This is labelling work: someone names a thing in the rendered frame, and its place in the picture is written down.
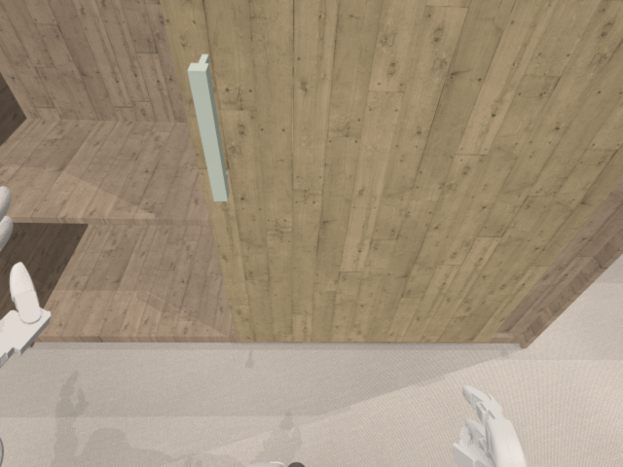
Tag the robot left hand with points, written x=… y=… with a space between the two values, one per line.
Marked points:
x=19 y=328

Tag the wardrobe door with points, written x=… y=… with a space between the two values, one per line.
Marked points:
x=400 y=170
x=605 y=222

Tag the robot right hand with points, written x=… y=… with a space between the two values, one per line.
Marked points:
x=499 y=442

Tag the handle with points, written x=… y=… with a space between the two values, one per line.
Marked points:
x=202 y=92

